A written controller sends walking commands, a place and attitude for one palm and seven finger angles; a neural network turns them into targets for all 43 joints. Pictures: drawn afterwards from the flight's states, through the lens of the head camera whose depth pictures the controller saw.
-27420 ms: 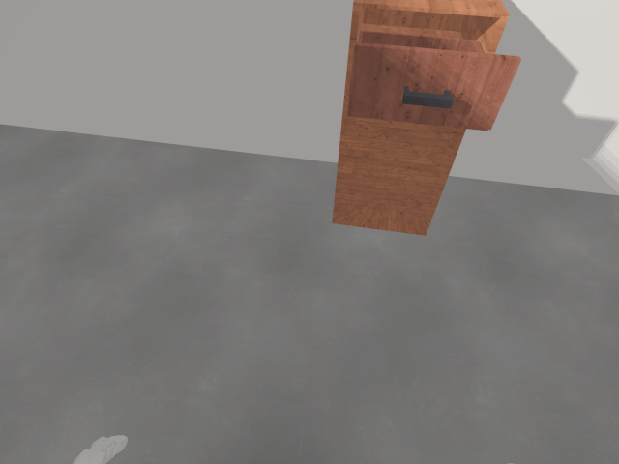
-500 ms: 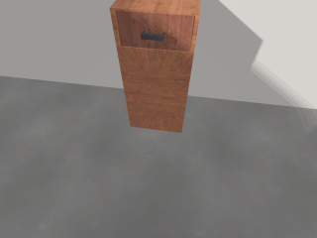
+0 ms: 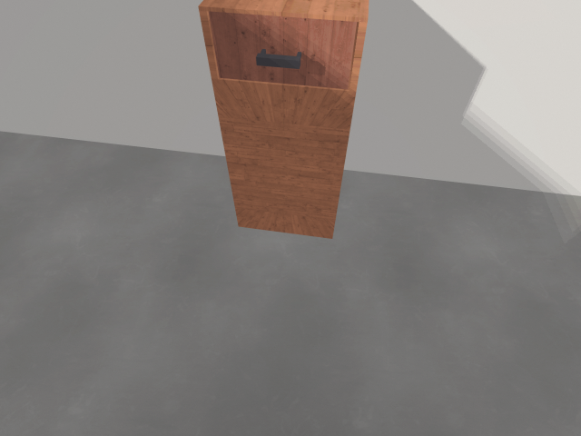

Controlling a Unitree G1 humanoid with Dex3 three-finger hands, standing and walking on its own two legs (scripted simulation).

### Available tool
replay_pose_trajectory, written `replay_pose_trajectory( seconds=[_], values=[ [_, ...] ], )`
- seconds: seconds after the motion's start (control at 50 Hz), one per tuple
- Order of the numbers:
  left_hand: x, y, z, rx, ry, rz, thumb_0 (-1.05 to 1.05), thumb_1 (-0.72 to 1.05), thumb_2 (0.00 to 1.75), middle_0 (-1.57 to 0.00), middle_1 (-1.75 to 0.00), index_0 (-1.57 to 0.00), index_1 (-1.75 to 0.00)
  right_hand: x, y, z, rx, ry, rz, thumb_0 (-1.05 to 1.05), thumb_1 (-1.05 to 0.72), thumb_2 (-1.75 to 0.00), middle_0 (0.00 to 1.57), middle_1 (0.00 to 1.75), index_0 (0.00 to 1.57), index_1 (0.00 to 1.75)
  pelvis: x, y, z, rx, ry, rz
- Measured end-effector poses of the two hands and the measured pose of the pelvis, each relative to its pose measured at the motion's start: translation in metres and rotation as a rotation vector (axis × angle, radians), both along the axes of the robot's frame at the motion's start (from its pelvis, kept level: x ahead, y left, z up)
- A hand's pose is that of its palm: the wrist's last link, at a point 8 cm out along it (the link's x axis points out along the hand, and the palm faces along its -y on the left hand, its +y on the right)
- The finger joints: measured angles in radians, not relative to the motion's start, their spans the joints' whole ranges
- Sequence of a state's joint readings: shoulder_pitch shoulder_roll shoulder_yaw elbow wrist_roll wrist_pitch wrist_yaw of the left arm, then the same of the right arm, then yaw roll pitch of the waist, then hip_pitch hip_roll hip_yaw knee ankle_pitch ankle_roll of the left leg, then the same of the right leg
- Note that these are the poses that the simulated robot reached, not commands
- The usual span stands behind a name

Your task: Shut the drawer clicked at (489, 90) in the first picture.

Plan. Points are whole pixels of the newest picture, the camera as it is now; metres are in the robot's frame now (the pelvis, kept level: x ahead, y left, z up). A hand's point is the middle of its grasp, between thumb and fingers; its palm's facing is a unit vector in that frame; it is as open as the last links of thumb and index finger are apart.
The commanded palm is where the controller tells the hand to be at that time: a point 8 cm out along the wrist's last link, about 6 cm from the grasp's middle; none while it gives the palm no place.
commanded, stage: look to check the result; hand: left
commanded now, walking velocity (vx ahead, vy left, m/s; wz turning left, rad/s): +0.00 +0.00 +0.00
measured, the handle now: (279, 57) +0.98 +0.07 +0.03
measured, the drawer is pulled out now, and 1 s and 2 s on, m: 0.00 0.00 0.00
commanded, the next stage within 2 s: stand and wait in 0.20 s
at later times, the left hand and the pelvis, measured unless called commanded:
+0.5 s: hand out of the picture +0.06 +0.21 -0.16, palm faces +0.00 -0.96 -0.27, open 7.4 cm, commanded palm none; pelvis +0.01 +0.00 +0.00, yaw +0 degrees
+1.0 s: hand out of the picture +0.09 +0.24 -0.15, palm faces -0.03 -0.95 -0.32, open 7.4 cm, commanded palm none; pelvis +0.01 +0.00 +0.01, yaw -1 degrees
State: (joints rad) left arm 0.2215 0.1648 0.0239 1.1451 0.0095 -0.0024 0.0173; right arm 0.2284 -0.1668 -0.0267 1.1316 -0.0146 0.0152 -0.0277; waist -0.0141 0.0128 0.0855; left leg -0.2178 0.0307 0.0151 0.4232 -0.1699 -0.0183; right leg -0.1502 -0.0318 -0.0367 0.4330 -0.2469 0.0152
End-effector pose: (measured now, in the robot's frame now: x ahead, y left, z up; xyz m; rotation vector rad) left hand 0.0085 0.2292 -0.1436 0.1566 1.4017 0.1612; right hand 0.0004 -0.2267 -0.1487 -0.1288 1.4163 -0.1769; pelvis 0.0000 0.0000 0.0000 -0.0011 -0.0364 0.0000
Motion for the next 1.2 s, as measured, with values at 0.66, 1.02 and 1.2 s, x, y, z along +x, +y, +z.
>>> replay_pose_trajectory(
  seconds=[0.66,1.02,1.2],
  values=[
    [0.066,0.042,0.021,0.097,-0.139,-0.067,0.01,0.91,0.90,-0.20,-0.30,-0.20,-0.30,0.055,-0.051,0.019,-0.103,-0.113,0.047,0.01,-0.91,-0.89,0.20,0.30,0.20,0.30,0.008,-0.003,0.004,0.000,0.000,-0.006],
    [0.079,0.056,0.026,0.115,-0.152,-0.092,0.01,0.91,0.90,-0.21,-0.30,-0.20,-0.30,0.071,-0.061,0.028,-0.135,-0.139,0.066,0.01,-0.91,-0.89,0.20,0.30,0.20,0.30,0.011,0.001,0.006,0.000,0.002,-0.009],
    [0.079,0.059,0.026,0.116,-0.145,-0.094,0.01,0.91,0.89,-0.21,-0.30,-0.20,-0.30,0.073,-0.059,0.029,-0.135,-0.137,0.067,0.01,-0.91,-0.89,0.21,0.30,0.20,0.30,0.013,0.003,0.006,0.000,0.003,-0.010]
  ],
)
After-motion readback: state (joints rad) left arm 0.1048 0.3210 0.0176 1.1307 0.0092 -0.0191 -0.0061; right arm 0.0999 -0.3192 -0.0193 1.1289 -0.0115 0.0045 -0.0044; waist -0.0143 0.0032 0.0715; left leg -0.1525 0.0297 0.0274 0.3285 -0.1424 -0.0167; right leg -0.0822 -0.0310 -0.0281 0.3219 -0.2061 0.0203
